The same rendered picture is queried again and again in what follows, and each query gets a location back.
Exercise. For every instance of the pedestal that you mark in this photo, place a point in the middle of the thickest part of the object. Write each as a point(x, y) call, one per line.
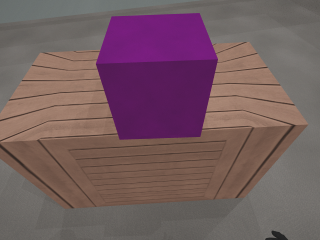
point(58, 132)

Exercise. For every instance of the carton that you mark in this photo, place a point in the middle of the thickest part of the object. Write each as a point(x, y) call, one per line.
point(157, 73)

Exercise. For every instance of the robot right hand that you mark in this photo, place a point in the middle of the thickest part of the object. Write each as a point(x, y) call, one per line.
point(278, 236)

